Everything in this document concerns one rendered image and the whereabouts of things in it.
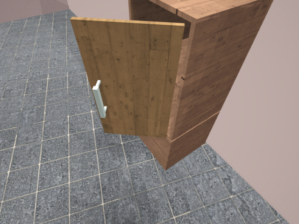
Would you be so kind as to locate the cupboard door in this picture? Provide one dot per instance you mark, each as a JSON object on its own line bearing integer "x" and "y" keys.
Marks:
{"x": 137, "y": 64}

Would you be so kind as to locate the handle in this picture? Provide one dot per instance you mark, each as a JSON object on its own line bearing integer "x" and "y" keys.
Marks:
{"x": 96, "y": 91}

